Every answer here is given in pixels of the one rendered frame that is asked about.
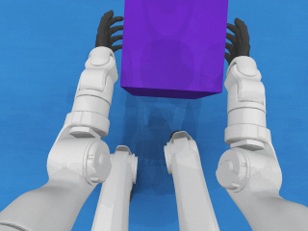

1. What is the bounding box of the left robot thigh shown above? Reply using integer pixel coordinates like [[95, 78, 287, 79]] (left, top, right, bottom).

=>
[[90, 150, 138, 231]]

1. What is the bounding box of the right robot forearm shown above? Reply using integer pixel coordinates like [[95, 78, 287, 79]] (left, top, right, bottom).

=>
[[224, 56, 282, 175]]

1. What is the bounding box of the carton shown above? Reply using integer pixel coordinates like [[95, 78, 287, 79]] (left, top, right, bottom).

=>
[[120, 0, 229, 99]]

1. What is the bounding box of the left robot forearm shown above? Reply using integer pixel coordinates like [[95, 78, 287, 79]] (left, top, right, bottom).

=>
[[46, 46, 118, 173]]

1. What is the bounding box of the robot right upper arm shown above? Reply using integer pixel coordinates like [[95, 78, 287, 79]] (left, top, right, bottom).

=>
[[216, 147, 308, 231]]

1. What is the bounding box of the robot thigh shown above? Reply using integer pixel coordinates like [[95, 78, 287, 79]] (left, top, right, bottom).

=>
[[164, 137, 220, 231], [90, 150, 138, 231]]

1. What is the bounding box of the right robot thigh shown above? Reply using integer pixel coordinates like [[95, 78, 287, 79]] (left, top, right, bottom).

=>
[[164, 137, 220, 231]]

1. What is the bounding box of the robot left upper arm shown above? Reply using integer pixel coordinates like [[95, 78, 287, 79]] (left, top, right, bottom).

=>
[[0, 138, 112, 231]]

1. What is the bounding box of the left robot hand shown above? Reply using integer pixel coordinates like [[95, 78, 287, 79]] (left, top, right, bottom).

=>
[[94, 10, 124, 53]]

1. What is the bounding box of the right robot hand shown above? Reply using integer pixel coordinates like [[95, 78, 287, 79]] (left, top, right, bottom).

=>
[[224, 17, 250, 66]]

